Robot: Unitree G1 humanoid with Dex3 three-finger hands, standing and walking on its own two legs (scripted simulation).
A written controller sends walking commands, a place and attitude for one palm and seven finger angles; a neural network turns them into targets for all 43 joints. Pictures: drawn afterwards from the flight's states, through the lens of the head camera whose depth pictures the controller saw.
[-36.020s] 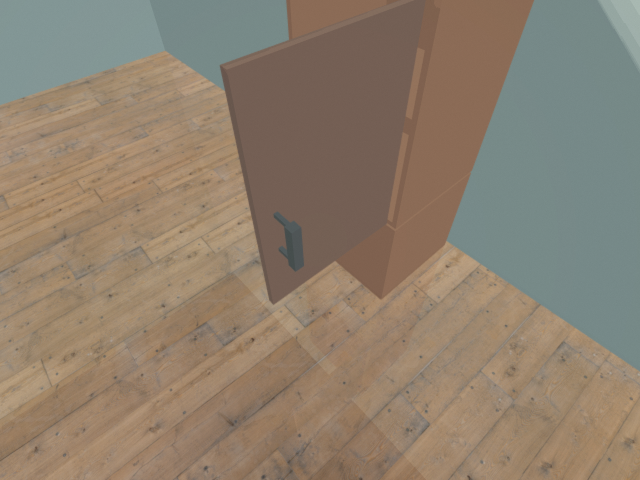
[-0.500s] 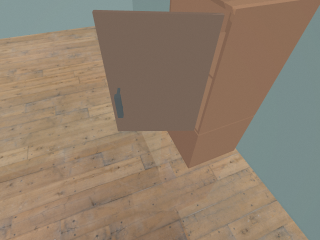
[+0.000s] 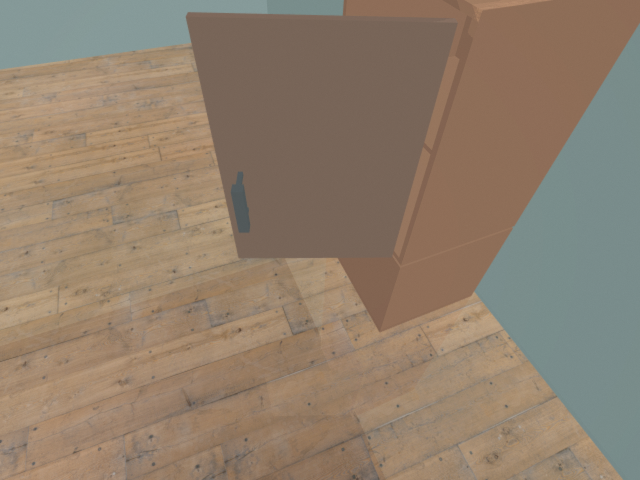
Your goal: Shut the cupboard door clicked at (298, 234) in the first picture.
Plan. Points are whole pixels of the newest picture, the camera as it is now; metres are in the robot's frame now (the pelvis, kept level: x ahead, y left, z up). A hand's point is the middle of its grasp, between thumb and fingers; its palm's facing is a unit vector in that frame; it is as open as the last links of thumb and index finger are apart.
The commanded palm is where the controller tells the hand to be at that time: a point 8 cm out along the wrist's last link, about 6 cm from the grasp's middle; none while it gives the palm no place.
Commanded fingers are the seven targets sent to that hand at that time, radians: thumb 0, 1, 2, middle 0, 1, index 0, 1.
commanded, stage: shuffle to correct the standing spot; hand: left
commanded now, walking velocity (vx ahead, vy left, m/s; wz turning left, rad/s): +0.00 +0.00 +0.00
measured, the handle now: (242, 202) +0.65 +0.20 -0.11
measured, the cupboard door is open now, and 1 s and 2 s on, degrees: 69 69 69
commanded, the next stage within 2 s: come to a stop and stand still in 0.88 s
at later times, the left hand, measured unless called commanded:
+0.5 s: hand out of the picture +0.05 +0.22 -0.19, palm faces +0.08 -0.99 -0.13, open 7.4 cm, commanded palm none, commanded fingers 0.00 0.90 0.90 -0.20 -0.30 -0.20 -0.30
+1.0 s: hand (237, 351) +0.35 +0.16 -0.19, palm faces +0.06 -0.99 -0.15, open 7.4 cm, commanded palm none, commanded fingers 0.00 0.90 0.90 -0.20 -0.30 -0.20 -0.30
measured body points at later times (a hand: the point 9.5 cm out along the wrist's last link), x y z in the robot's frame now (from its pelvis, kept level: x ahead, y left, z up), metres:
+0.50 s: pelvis +0.10 +0.05 -0.01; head +0.12 +0.09 +0.44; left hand +0.05 +0.27 -0.18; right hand +0.09 -0.17 -0.15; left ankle +0.08 +0.12 -0.74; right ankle +0.03 -0.09 -0.64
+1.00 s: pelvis +0.25 +0.00 -0.02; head +0.30 +0.01 +0.43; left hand +0.35 +0.22 -0.17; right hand +0.18 -0.22 -0.17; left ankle +0.13 +0.10 -0.67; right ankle +0.32 -0.09 -0.74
